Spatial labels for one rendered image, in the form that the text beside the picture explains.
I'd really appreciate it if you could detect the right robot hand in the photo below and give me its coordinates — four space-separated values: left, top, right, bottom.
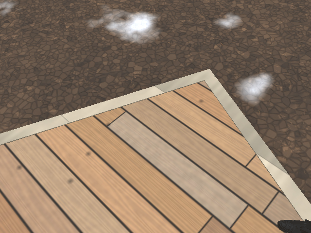
277 219 311 233

